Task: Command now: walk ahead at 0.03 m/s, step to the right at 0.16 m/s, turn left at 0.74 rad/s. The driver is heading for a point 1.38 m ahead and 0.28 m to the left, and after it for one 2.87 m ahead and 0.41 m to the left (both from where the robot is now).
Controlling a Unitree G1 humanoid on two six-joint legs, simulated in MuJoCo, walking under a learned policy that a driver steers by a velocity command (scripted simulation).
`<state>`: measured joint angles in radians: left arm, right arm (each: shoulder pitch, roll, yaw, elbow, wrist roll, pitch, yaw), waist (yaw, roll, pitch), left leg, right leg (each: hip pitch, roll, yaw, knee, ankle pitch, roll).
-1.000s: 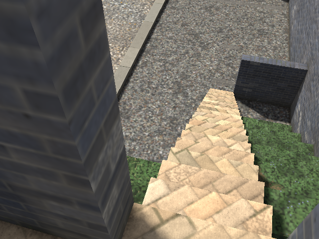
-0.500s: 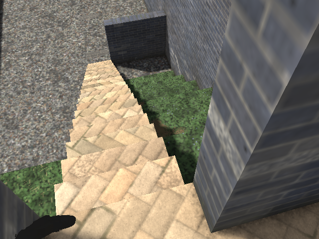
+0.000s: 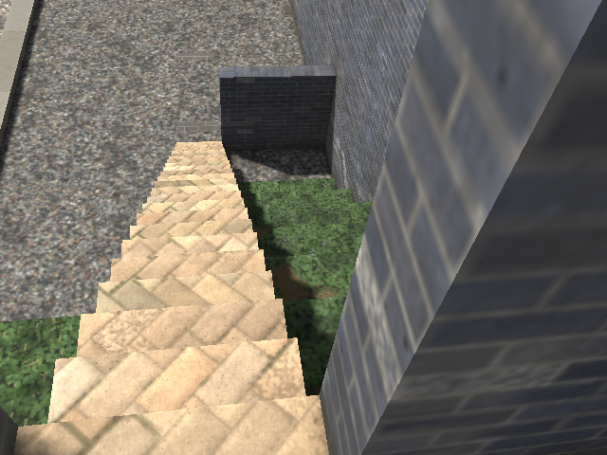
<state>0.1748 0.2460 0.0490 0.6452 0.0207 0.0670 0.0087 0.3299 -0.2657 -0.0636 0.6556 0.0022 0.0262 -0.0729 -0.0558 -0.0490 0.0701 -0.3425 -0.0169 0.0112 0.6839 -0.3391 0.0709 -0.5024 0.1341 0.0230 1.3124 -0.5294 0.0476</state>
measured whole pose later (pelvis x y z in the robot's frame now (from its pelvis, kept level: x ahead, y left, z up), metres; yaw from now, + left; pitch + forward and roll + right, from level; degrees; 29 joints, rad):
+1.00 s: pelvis -0.07 +0.14 +0.01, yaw +19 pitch +1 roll +1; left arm 0.17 0.29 0.07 0.69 -0.01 0.03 0.04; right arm 0.33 -0.23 -0.04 0.72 -0.04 0.03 -0.07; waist -0.02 -0.04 0.05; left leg -0.15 -0.02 0.23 0.44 -0.32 0.07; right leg -0.61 0.03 -0.09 1.09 -0.29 0.02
